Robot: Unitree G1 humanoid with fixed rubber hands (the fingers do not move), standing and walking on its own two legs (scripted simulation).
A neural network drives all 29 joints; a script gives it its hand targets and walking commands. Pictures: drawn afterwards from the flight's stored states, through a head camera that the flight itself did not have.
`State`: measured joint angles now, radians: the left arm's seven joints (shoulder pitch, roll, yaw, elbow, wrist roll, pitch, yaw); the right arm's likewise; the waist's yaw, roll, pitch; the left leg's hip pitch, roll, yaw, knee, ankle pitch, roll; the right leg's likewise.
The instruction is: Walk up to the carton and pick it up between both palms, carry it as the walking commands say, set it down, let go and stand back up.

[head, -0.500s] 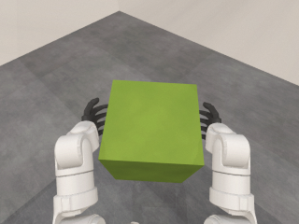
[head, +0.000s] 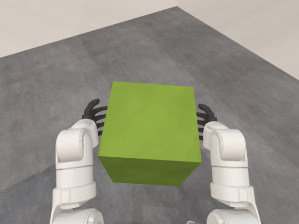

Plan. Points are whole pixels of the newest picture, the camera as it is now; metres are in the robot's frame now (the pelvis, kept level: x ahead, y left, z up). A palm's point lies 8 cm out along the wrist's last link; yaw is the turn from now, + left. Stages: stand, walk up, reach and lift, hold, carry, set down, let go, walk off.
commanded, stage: carry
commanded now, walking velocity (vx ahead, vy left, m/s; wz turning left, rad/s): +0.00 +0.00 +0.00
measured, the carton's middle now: (149, 139) +0.35 +0.02 +0.01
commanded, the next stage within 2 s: hold in 1.64 s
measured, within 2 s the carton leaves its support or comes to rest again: neither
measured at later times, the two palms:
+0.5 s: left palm (74, 145) +0.27 +0.17 +0.13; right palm (213, 144) +0.28 -0.13 +0.11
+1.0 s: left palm (84, 148) +0.27 +0.16 +0.10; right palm (215, 147) +0.29 -0.14 +0.09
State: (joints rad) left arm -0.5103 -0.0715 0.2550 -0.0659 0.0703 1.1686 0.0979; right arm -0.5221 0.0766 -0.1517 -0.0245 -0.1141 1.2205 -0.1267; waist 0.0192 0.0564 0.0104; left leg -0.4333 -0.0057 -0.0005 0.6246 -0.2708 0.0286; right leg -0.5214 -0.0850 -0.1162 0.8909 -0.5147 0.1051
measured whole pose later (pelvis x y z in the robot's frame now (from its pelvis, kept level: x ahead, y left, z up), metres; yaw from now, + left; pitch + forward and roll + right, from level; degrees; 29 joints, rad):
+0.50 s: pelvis -0.04 +0.00 +0.00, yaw +5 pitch +2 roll +0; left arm -0.50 -0.09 0.23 0.00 0.11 1.16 0.09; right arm -0.48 0.07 -0.16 0.01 -0.12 1.22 -0.12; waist -0.02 0.05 -0.09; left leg -0.34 0.02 0.07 0.59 -0.28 0.02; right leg -0.38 -0.09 -0.17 0.57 -0.22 0.00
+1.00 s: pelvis -0.04 -0.01 +0.01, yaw +4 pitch +2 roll +0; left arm -0.50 -0.09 0.24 0.18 0.14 1.01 0.07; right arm -0.47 0.08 -0.18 0.17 -0.15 1.08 -0.10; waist 0.00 0.03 -0.08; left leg -0.33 0.04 0.07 0.56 -0.26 0.00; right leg -0.36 -0.06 -0.17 0.53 -0.20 -0.03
